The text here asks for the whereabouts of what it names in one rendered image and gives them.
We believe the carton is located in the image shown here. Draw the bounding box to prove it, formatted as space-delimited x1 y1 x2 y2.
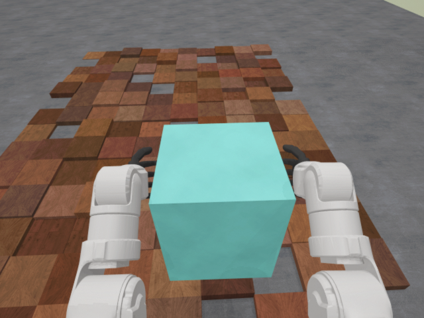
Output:
149 122 296 281

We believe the left robot forearm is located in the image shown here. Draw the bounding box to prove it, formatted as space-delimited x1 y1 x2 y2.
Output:
66 164 148 318

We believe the left robot hand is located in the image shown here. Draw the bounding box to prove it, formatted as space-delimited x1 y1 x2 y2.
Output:
128 147 157 199

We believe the right robot forearm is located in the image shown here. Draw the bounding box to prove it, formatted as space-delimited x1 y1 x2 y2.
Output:
293 161 393 318

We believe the right robot hand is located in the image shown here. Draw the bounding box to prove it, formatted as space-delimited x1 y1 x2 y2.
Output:
282 144 310 198

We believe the left robot upper arm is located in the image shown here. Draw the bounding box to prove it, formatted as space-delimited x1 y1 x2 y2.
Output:
68 274 146 318

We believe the right robot upper arm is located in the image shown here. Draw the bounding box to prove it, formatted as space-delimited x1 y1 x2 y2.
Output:
307 270 392 318

